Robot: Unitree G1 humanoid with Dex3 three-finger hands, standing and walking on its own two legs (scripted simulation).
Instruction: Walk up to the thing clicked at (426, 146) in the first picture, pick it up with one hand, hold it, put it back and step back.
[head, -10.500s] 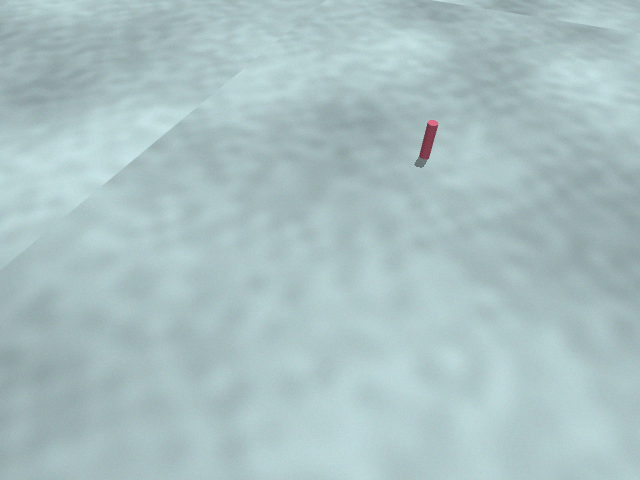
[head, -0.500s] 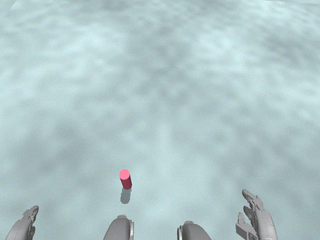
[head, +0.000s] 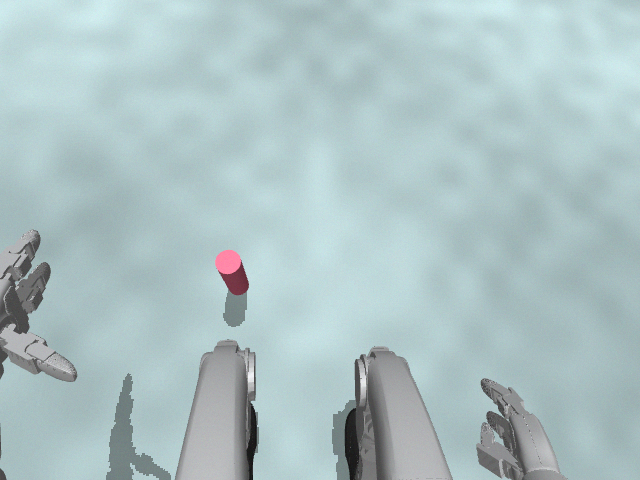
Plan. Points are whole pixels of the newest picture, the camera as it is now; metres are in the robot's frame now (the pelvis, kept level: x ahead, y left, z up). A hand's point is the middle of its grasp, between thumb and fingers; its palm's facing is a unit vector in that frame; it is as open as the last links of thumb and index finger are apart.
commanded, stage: go down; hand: left
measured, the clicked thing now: (233, 274) +0.46 +0.16 -0.44
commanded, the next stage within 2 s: approach in 1.16 s
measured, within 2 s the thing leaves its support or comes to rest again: neither
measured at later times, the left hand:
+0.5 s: hand (69, 270) +0.37 +0.33 -0.11, palm faces +0.00 -1.00 -0.09, open 17.6 cm
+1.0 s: hand (76, 251) +0.40 +0.34 -0.13, palm faces -0.03 -1.00 -0.07, open 17.7 cm
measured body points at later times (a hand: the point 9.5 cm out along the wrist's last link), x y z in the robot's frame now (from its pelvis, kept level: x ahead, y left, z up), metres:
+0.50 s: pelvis -0.03 +0.00 -0.09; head +0.17 +0.04 +0.31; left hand +0.37 +0.39 -0.11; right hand +0.11 -0.28 -0.20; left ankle +0.06 +0.13 -0.51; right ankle +0.04 -0.14 -0.51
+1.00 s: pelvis -0.04 +0.00 -0.13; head +0.17 +0.04 +0.26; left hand +0.40 +0.39 -0.12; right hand +0.09 -0.28 -0.24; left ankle +0.06 +0.13 -0.51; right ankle +0.04 -0.14 -0.51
